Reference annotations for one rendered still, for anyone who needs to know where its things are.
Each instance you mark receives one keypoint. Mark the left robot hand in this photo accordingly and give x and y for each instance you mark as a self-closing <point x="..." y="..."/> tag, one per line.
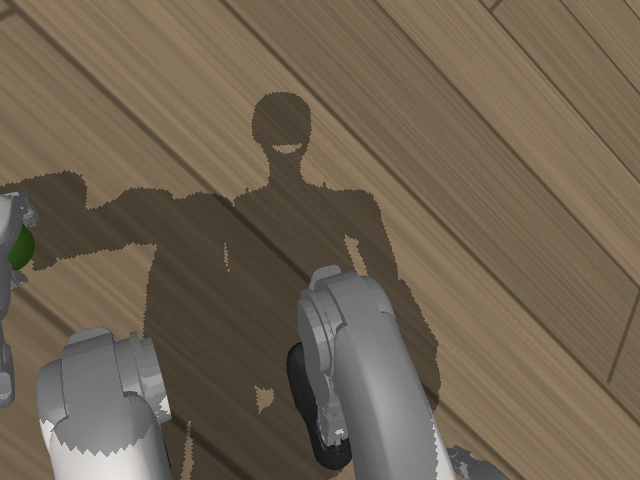
<point x="15" y="210"/>

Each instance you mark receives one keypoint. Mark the right robot foot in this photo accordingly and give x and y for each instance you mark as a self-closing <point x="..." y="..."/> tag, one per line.
<point x="332" y="457"/>

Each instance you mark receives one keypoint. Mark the right robot hand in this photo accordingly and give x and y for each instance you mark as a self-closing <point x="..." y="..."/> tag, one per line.
<point x="466" y="466"/>

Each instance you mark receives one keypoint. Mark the ball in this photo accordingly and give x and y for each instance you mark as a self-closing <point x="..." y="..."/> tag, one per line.
<point x="23" y="249"/>

